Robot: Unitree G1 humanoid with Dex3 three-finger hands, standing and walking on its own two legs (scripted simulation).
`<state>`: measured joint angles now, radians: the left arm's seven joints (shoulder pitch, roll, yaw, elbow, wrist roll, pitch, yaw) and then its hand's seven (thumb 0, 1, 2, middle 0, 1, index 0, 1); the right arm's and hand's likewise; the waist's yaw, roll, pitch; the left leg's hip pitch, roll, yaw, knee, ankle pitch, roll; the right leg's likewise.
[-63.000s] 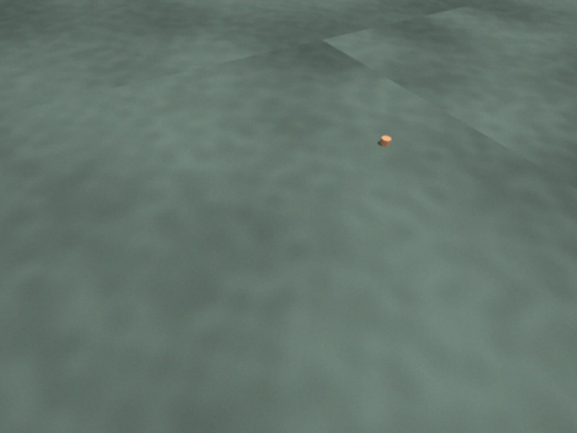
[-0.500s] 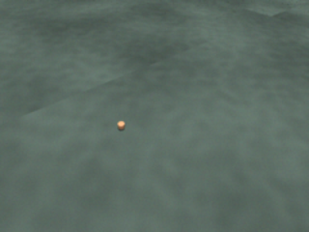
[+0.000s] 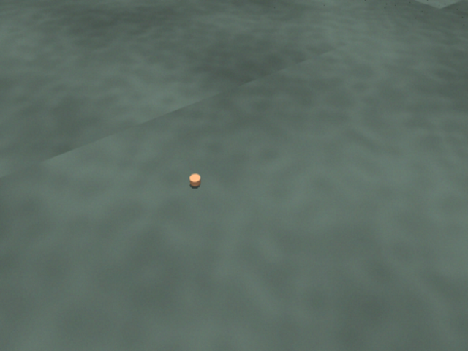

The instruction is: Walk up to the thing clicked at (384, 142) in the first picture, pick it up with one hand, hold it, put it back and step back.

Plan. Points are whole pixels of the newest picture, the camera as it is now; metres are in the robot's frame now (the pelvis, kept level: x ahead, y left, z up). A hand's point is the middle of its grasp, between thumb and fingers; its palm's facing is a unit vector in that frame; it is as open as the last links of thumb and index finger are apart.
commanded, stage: step back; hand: left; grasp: from above
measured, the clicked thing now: (195, 180) +1.07 +0.19 -0.74
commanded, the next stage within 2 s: stand in 0.14 s
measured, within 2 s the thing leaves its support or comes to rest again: neither
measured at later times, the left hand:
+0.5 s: hand out of the picture +0.09 +0.25 -0.13, palm faces -0.03 -0.94 -0.33, open 7.4 cm
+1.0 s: hand out of the picture +0.08 +0.25 -0.13, palm faces -0.06 -0.94 -0.33, open 7.4 cm
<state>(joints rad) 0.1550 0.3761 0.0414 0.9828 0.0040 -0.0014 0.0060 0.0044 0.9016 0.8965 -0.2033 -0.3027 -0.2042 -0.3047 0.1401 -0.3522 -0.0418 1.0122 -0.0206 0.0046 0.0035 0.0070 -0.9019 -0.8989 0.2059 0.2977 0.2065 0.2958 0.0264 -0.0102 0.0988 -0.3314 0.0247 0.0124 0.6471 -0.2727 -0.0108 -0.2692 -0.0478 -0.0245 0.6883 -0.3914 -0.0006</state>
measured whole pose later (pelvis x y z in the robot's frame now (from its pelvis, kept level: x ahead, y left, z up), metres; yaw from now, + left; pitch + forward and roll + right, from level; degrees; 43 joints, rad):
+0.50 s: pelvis +0.00 +0.00 +0.02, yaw +0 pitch -4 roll +0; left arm 0.10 0.35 -0.01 1.13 0.01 -0.02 -0.02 0.00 0.90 0.90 -0.20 -0.30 -0.20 -0.30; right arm 0.06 -0.35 -0.02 1.12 -0.01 -0.01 0.02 0.01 -0.90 -0.90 0.21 0.30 0.21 0.30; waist 0.00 0.01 0.06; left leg -0.17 0.04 0.02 0.38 -0.15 -0.02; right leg -0.09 -0.03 -0.03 0.38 -0.22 0.02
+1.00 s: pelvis +0.01 +0.00 +0.03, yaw -1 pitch -2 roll +0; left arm 0.12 0.35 -0.01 1.14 0.01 -0.01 -0.02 0.00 0.90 0.90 -0.20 -0.30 -0.20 -0.30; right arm 0.12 -0.35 -0.01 1.16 -0.01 0.00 0.02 0.01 -0.90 -0.90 0.21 0.30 0.21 0.30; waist -0.01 0.01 0.06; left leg -0.18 0.04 0.02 0.34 -0.13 -0.03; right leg -0.10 -0.02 -0.02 0.34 -0.20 0.02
